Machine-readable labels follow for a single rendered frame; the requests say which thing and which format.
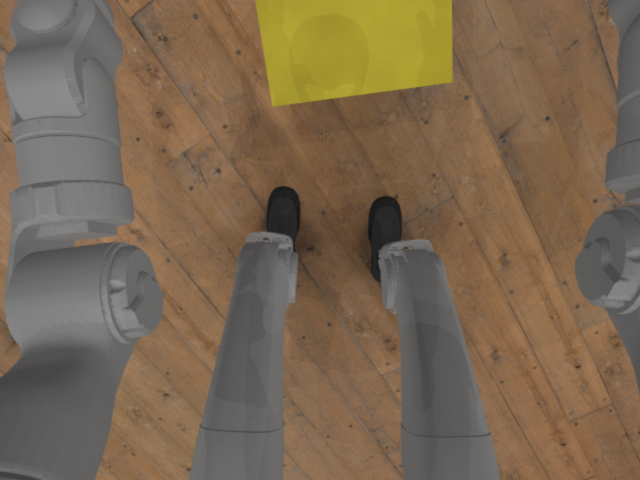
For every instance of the left robot upper arm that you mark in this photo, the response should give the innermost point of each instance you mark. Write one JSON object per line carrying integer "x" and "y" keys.
{"x": 76, "y": 314}

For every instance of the left robot forearm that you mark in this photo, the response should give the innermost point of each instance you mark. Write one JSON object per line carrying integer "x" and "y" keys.
{"x": 60, "y": 82}

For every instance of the carton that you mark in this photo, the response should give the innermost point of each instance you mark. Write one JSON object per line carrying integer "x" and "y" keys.
{"x": 324, "y": 49}

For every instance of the robot left shin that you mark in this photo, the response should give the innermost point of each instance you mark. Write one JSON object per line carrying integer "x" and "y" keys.
{"x": 259, "y": 236}

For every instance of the right robot forearm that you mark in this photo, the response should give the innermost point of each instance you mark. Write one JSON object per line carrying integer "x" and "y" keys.
{"x": 623, "y": 161}

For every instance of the left robot foot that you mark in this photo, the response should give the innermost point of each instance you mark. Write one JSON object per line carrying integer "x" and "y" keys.
{"x": 283, "y": 212}

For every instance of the right robot upper arm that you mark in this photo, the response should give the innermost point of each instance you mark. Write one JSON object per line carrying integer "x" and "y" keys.
{"x": 608, "y": 273}

